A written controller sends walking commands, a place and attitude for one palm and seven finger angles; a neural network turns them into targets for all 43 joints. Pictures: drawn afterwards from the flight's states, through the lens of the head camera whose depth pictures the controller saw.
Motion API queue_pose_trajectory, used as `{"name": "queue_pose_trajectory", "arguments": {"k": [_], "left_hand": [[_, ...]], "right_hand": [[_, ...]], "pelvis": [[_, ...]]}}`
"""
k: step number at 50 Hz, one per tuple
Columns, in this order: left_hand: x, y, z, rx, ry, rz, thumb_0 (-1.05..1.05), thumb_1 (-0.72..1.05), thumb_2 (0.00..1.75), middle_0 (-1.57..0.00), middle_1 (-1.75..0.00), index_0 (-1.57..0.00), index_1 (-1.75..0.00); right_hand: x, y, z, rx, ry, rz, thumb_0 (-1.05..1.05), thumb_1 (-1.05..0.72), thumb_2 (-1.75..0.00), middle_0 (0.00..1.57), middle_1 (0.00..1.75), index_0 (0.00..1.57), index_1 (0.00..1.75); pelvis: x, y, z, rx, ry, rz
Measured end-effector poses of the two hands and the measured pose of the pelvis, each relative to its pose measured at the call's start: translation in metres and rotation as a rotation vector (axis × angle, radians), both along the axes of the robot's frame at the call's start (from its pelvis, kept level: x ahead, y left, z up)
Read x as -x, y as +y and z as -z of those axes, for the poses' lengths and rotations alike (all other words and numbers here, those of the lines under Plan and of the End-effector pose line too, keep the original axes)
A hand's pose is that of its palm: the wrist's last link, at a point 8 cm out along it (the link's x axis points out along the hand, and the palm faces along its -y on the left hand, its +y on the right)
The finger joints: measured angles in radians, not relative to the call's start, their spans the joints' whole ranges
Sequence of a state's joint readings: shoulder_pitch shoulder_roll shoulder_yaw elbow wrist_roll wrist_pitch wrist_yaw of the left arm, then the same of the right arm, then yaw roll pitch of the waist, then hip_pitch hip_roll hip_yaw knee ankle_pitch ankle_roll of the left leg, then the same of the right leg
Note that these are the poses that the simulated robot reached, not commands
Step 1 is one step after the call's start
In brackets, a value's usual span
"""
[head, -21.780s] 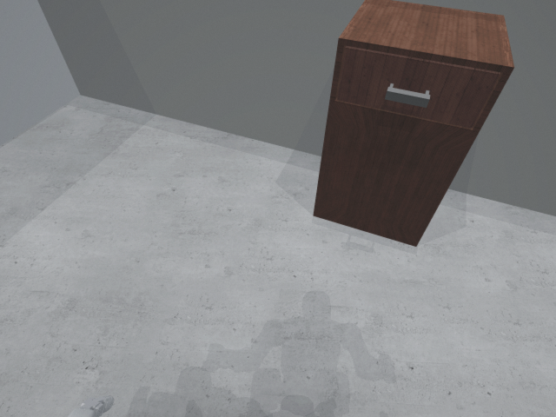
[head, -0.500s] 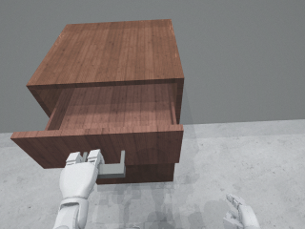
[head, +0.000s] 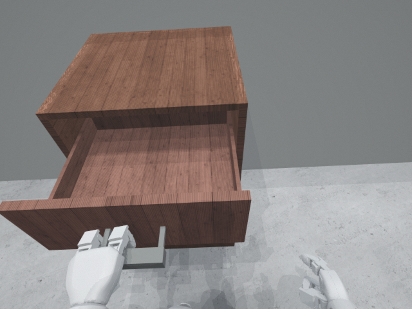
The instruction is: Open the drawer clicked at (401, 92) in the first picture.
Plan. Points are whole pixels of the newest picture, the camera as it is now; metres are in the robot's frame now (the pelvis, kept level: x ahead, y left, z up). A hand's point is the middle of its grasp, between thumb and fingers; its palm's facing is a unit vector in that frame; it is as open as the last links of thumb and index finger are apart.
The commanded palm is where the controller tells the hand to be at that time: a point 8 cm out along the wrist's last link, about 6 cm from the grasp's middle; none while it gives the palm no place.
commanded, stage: pull the drawer open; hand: left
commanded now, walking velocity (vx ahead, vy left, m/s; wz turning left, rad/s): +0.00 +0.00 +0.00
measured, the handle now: (132, 245) +0.24 +0.17 +0.01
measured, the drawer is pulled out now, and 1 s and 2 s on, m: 0.24 0.30 0.30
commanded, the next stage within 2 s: open the thumb to release the handle in 0.74 s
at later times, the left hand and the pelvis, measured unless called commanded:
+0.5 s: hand (105, 305) +0.14 +0.20 -0.01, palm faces -0.01 -0.15 -0.99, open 6.1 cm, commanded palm +0.10 +0.18 +0.05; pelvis -0.01 -0.01 -0.01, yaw +0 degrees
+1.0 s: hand out of the picture +0.13 +0.22 -0.01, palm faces +0.00 -0.09 -1.00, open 6.2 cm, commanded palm +0.11 +0.21 +0.05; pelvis -0.01 +0.00 -0.02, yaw +0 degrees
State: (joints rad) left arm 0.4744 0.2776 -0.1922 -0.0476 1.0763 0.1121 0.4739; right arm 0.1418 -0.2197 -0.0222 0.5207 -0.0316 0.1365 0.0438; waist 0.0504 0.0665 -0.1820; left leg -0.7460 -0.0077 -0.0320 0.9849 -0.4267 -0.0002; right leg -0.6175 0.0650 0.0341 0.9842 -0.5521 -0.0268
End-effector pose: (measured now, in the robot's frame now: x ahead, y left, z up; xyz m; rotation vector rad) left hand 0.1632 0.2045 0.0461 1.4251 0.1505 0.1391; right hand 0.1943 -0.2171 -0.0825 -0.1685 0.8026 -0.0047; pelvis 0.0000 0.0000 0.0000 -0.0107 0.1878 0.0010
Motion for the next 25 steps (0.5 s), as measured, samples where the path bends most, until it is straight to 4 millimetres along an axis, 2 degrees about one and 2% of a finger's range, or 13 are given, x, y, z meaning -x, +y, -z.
{"name": "queue_pose_trajectory", "arguments": {"k": [9,17,25], "left_hand": [[0.024,-0.003,0.000,-0.014,-0.005,-0.006,0.02,0.61,0.79,-0.37,-1.33,-0.42,-1.35],[0.035,-0.005,0.000,-0.012,0.007,-0.013,0.02,0.61,0.79,-0.40,-1.35,-0.42,-1.35],[0.046,-0.005,-0.001,0.006,0.022,-0.015,0.03,0.62,0.76,-0.41,-1.35,-0.42,-1.35]], "right_hand": [[-0.003,0.006,0.007,-0.015,-0.011,-0.043,0.01,-0.91,-0.89,0.19,0.30,0.20,0.30],[-0.002,0.011,0.006,-0.033,-0.034,-0.056,0.01,-0.91,-0.89,0.20,0.30,0.20,0.30],[0.000,0.006,0.001,-0.028,-0.052,-0.058,0.01,-0.91,-0.89,0.20,0.30,0.20,0.30]], "pelvis": [[0.007,-0.002,0.007,0.000,0.003,-0.010],[0.012,-0.006,0.008,-0.004,-0.004,-0.013],[0.012,-0.007,0.008,-0.004,-0.006,-0.007]]}}
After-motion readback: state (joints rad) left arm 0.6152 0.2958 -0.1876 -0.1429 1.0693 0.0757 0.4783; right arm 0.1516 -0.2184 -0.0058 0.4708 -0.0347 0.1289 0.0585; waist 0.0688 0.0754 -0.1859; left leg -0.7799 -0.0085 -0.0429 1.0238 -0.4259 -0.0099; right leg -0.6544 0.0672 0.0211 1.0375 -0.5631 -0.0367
